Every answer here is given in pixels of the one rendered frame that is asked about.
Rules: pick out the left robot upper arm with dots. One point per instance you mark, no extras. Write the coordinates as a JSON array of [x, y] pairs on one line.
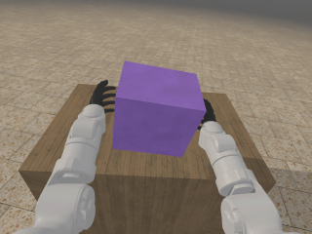
[[64, 208]]

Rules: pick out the robot right hand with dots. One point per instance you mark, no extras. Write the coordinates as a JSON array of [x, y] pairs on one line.
[[210, 114]]

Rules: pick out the left robot forearm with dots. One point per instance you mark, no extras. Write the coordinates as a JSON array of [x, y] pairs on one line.
[[77, 164]]

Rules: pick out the right robot forearm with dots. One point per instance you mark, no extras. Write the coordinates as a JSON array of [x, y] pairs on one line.
[[232, 175]]

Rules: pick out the right robot upper arm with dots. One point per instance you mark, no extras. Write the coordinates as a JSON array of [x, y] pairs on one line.
[[250, 213]]

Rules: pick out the pedestal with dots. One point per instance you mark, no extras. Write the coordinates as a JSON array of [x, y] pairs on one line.
[[146, 193]]

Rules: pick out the carton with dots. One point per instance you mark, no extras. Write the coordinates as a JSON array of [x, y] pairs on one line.
[[157, 110]]

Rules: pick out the robot left hand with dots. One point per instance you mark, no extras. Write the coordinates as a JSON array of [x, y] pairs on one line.
[[98, 96]]

